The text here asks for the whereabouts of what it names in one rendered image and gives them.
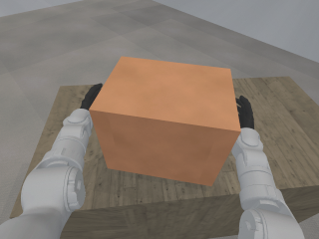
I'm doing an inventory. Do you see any robot left forearm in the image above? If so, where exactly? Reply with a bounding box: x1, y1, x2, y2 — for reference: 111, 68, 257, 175
21, 109, 94, 210

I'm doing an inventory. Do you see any carton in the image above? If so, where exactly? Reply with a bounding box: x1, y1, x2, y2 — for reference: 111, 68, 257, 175
89, 56, 241, 186

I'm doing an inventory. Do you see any left robot upper arm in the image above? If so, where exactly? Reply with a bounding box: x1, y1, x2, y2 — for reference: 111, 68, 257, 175
0, 165, 86, 239

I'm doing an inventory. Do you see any robot left hand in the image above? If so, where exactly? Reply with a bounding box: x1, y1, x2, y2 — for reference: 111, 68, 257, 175
80, 83, 103, 111

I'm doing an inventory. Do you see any robot right hand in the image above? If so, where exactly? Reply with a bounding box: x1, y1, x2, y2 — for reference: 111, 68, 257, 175
235, 96, 254, 129

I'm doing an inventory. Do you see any right robot upper arm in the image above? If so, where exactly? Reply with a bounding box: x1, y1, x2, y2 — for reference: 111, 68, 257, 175
237, 207, 304, 239

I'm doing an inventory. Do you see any pedestal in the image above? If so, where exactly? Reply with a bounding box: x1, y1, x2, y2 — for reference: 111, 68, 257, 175
9, 76, 319, 239

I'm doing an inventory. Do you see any robot right forearm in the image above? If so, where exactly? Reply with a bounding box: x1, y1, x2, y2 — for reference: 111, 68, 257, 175
231, 127, 305, 239

